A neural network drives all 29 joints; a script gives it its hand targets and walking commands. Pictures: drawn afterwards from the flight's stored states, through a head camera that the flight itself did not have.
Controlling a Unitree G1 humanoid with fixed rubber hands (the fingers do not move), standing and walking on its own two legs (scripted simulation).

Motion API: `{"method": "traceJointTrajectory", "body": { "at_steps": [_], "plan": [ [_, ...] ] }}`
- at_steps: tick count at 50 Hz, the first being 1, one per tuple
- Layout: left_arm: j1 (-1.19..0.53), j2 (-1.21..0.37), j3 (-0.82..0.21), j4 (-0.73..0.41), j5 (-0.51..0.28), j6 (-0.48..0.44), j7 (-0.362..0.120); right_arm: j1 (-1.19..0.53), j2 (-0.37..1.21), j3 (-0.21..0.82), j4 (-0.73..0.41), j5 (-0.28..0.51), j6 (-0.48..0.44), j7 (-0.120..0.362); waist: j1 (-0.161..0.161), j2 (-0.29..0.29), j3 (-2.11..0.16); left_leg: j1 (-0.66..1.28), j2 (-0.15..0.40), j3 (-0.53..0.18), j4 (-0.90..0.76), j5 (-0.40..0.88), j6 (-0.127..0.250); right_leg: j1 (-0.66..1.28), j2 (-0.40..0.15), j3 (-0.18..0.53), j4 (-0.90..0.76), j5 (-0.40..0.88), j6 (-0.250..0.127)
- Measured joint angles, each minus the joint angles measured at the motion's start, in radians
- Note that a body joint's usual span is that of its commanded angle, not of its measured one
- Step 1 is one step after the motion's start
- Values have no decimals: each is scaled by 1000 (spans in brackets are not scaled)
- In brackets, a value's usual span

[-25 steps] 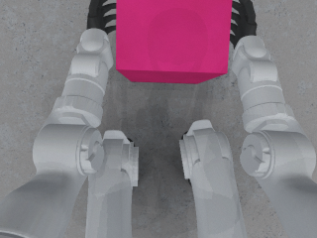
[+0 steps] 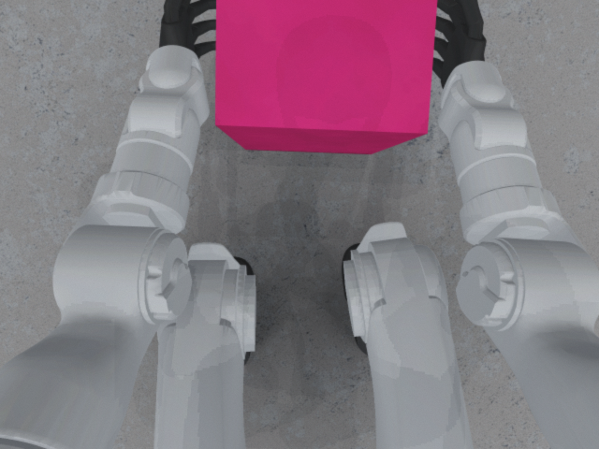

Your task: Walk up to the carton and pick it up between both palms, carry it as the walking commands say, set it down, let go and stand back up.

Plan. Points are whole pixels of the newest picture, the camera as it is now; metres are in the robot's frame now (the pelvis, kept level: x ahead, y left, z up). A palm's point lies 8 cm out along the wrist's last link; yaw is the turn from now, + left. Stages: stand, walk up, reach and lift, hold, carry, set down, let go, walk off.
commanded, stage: set down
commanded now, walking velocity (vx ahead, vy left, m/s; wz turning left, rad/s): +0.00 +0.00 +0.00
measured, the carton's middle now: (316, 65) +0.53 -0.06 -0.24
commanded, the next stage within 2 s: let go in 1.88 s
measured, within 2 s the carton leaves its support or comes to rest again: neither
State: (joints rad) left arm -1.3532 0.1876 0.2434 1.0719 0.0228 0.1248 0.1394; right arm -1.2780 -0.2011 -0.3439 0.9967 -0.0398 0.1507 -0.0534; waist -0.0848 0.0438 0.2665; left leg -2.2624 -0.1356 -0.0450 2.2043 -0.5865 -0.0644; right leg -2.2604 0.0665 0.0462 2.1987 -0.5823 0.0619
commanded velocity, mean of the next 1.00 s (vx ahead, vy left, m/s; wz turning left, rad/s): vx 0.00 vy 0.00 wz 0.00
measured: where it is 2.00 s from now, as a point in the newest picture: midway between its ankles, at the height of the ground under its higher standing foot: (301, 325)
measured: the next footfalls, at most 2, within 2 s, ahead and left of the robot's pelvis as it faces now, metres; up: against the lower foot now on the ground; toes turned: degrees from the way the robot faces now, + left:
none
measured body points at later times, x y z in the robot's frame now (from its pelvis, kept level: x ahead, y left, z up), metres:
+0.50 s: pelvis +0.00 +0.00 +0.01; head +0.36 -0.02 +0.27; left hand +0.55 +0.11 -0.18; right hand +0.50 -0.25 -0.17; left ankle +0.11 +0.12 -0.33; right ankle +0.11 -0.13 -0.33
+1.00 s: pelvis +0.00 +0.00 +0.07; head +0.33 -0.03 +0.38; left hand +0.56 +0.12 -0.06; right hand +0.51 -0.25 -0.06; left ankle +0.11 +0.12 -0.33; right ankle +0.11 -0.13 -0.33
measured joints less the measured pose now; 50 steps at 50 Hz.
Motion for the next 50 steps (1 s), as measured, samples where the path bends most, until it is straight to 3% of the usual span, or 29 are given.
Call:
{"method": "traceJointTrajectory", "body": {
  "at_steps": [9,19,27,31,39,50],
  "plan": [
    [-22,30,-55,42,-44,-43,-9,-23,-22,35,65,48,-70,2,1,-7,29,10,6,0,-7,12,-2,8,-3,-4,-8,15,-3],
    [-41,93,-173,58,-149,-93,5,-63,-108,127,142,181,-152,-32,6,-30,45,8,30,-2,-46,22,5,0,-10,-16,-54,36,-16],
    [-14,119,-195,34,-177,-103,0,-34,-132,156,132,231,-168,-27,8,-36,19,-12,44,3,-35,8,11,-22,-20,-23,-45,27,-23],
    [14,124,-196,-26,-187,-93,4,-3,-137,167,73,247,-160,-28,11,-35,12,-14,48,5,-29,3,13,-26,-22,-23,-38,24,-26],
    [87,109,-167,-148,-172,-31,19,69,-121,168,-71,238,-98,-38,8,-26,-47,30,55,10,-72,-3,17,13,-23,-19,-78,21,-29],
    [138,74,-94,-136,-102,-10,2,130,-88,115,-90,175,-62,-21,12,-24,-199,122,66,8,-256,24,19,98,-19,-14,-258,51,-39]
  ]
}}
